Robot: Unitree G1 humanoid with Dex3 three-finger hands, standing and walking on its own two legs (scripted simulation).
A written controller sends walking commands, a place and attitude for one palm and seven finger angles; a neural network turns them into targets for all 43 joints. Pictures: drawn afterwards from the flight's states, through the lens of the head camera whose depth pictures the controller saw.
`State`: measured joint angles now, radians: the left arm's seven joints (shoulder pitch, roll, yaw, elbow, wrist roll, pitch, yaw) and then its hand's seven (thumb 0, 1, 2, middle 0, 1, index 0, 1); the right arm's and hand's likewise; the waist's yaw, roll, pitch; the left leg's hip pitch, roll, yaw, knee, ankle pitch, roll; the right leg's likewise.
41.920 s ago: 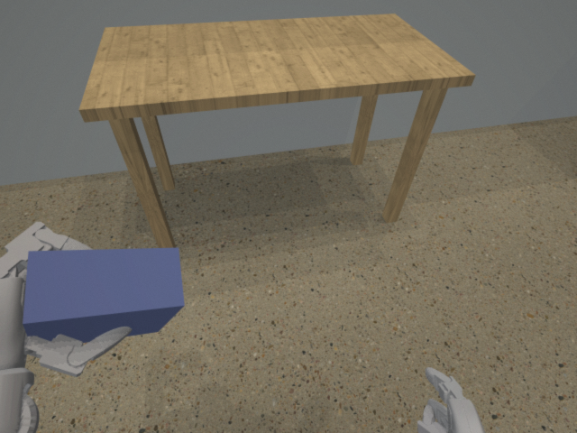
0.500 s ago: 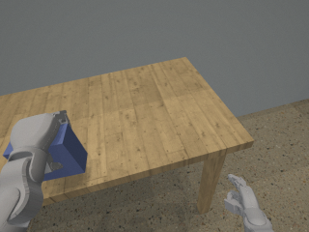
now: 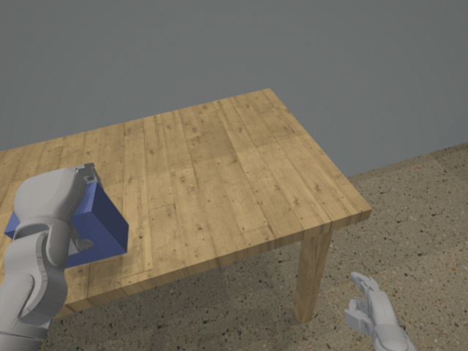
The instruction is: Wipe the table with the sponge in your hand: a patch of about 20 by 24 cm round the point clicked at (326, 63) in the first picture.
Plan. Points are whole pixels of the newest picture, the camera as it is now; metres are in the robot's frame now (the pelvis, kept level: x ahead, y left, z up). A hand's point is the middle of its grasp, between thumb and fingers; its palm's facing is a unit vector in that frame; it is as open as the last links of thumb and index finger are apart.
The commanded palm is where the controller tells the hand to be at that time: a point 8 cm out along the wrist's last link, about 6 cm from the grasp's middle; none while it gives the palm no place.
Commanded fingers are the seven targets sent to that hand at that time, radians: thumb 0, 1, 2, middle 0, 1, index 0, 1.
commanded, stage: move the sponge above the wiping area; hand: left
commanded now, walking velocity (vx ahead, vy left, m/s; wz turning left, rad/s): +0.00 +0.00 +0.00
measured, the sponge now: (82, 235) +0.25 +0.32 +0.09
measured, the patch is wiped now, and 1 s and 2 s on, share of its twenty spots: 0.00 0.00 0.00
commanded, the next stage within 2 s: none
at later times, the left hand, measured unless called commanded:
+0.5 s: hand (83, 208) +0.27 +0.31 +0.14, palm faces +0.10 -0.05 -0.99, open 10.3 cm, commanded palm +0.23 +0.29 +0.19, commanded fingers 0.00 0.10 1.30 -1.20 -1.60 -1.20 -1.60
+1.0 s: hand (94, 212) +0.28 +0.30 +0.11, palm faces +0.05 -0.10 -0.99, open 10.3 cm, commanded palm +0.25 +0.29 +0.17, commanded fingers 0.00 0.10 1.30 -1.20 -1.60 -1.20 -1.60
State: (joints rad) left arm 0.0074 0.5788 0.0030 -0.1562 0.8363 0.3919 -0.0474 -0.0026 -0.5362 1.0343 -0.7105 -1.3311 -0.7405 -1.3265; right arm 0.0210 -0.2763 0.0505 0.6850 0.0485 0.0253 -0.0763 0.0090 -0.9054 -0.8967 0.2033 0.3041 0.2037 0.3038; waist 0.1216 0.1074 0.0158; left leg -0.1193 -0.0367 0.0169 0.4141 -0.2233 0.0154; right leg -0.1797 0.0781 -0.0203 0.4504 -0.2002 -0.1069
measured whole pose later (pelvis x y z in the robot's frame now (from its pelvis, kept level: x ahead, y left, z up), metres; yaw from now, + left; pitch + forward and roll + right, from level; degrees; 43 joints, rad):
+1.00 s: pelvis +0.02 +0.02 +0.00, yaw +1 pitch -2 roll +1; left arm -0.07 0.47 -0.11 -0.03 0.89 0.52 -0.03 0.00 -0.54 1.04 -0.71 -1.34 -0.74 -1.33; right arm 0.00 -0.27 0.05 0.68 0.07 0.06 -0.06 0.01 -0.91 -0.90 0.20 0.30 0.20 0.30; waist 0.10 0.11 -0.02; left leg -0.13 -0.06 0.01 0.38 -0.22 0.04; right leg -0.19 0.06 -0.02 0.42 -0.20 -0.08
